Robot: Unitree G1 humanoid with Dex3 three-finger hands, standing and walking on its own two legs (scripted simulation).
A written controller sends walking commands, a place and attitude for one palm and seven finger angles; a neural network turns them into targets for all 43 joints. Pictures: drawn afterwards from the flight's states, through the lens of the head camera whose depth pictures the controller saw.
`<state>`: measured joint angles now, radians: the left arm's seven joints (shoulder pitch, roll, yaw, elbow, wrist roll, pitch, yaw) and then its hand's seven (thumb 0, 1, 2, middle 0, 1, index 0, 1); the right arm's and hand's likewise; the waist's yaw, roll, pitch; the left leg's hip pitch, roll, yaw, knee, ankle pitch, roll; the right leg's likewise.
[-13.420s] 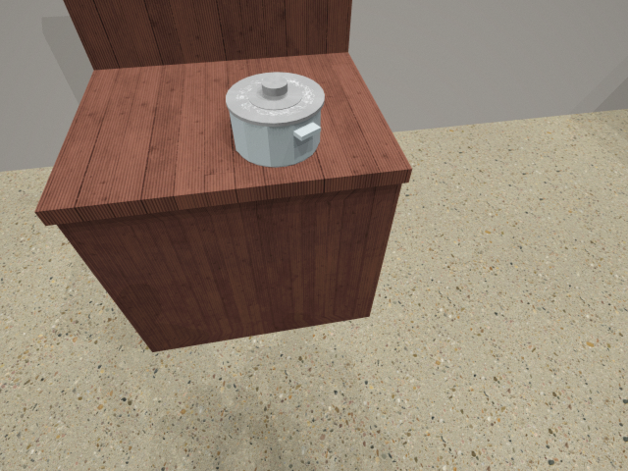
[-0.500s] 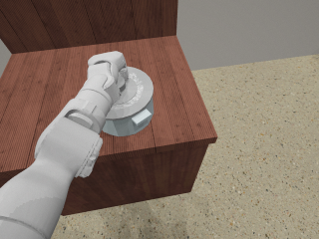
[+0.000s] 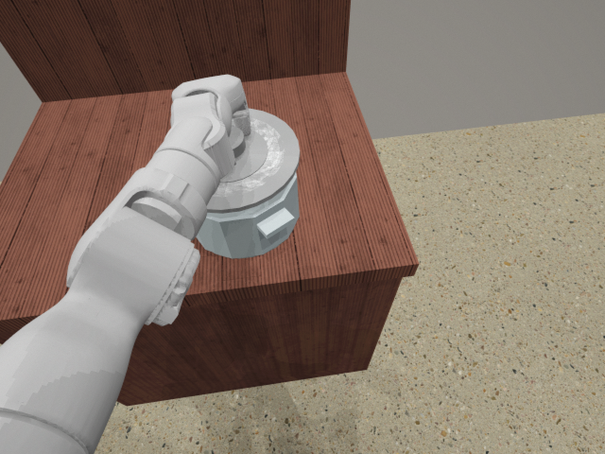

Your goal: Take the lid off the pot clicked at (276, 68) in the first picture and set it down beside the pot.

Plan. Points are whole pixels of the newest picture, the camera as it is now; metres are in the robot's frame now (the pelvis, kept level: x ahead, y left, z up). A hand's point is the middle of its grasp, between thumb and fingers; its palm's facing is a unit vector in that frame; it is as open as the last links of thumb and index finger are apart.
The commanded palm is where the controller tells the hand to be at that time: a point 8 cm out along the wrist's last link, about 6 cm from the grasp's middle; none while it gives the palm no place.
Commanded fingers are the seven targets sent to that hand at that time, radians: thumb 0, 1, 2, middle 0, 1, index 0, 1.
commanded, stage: lift the lid straight up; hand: left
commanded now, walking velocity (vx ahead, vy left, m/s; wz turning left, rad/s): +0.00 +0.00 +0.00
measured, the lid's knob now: (226, 142) +0.52 +0.06 +0.12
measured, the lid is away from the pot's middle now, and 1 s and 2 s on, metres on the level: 0.01 0.01 0.07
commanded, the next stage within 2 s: move the lid sideways beside the pot in 1.30 s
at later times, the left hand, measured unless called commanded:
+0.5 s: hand (211, 115) +0.49 +0.07 +0.19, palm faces -0.31 -0.11 -0.94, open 8.4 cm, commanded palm +0.51 +0.07 +0.26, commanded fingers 0.00 0.53 1.02 -0.83 -1.07 -0.81 -1.07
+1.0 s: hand (203, 83) +0.50 +0.07 +0.23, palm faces -0.26 -0.10 -0.96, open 8.4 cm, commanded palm +0.52 +0.06 +0.30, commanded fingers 0.00 0.53 1.02 -0.83 -1.07 -0.81 -1.07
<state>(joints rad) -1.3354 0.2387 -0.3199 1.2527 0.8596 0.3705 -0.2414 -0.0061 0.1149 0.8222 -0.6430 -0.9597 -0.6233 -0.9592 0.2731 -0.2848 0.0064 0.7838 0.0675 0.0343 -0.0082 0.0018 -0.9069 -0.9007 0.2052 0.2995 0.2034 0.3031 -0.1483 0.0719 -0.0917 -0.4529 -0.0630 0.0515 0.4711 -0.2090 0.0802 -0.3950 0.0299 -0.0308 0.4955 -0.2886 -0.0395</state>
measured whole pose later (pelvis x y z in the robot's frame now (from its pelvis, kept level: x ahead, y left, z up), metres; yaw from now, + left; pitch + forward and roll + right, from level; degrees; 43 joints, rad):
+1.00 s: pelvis -0.01 +0.01 +0.00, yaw +1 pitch +10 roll +0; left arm -1.55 0.25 -0.33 1.29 0.89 0.42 -0.36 0.00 0.11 0.82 -0.65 -0.96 -0.63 -0.96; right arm 0.29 -0.29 0.02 0.80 0.06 -0.01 -0.01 0.00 -0.91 -0.90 0.20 0.30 0.20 0.30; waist -0.14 0.07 -0.08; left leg -0.43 -0.08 0.04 0.44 -0.18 0.09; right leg -0.37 0.01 -0.04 0.48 -0.27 -0.03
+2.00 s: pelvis +0.00 +0.00 +0.00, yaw +1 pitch +10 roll +0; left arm -1.50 0.42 -0.30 1.22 0.94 0.34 -0.44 0.00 0.11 0.82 -0.65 -0.96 -0.63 -0.96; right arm 0.27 -0.30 0.02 0.77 0.07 0.03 -0.03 0.00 -0.91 -0.90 0.21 0.30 0.20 0.30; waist -0.15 0.05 -0.06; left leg -0.42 -0.07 0.03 0.43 -0.19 0.08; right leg -0.34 0.03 -0.05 0.43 -0.26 -0.04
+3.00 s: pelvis +0.00 +0.03 +0.00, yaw +1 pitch +11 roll -2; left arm -1.46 0.64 -0.26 1.20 0.98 0.19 -0.51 -0.01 0.11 0.82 -0.65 -0.96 -0.62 -0.96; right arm 0.32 -0.30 0.01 0.76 0.07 0.07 -0.02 0.00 -0.91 -0.90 0.21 0.30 0.20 0.30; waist -0.14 0.04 -0.06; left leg -0.46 -0.08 0.03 0.47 -0.20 0.11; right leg -0.36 0.01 -0.05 0.43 -0.25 0.00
